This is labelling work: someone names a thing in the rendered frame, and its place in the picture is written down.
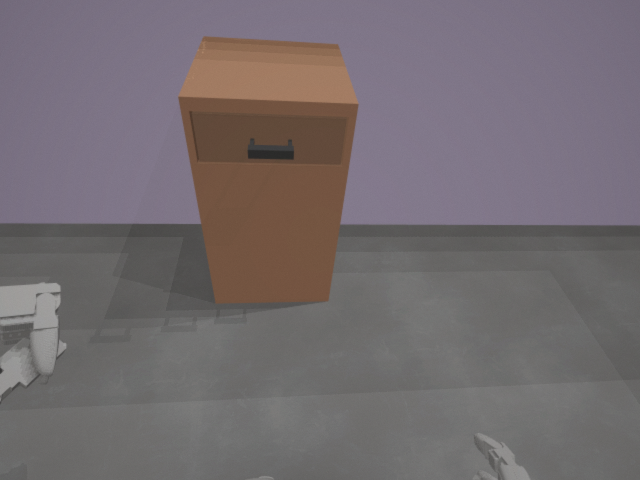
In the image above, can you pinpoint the right robot hand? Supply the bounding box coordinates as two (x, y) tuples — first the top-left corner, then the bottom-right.
(472, 433), (531, 480)

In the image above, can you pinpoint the handle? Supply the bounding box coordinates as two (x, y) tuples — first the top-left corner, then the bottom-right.
(248, 138), (294, 160)

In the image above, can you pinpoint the drawer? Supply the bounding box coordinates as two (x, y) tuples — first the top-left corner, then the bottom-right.
(192, 111), (347, 165)

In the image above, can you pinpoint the left robot hand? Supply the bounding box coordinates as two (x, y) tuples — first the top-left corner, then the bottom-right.
(0, 282), (66, 404)

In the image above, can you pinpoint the cabinet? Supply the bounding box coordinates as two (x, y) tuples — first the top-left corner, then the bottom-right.
(178, 36), (359, 304)

